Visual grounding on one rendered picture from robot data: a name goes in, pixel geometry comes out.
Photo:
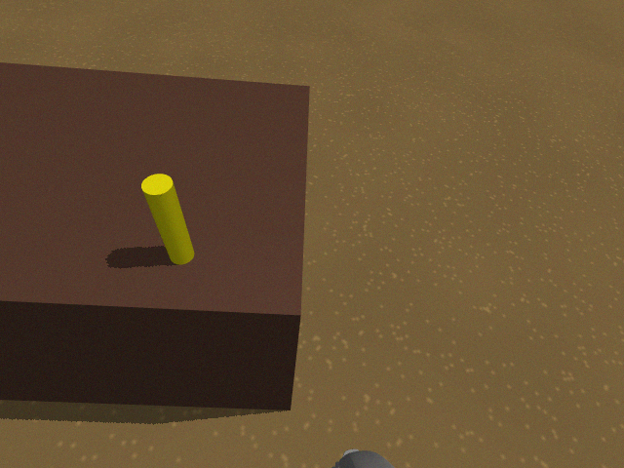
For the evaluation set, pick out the can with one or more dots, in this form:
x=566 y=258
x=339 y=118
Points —
x=160 y=194

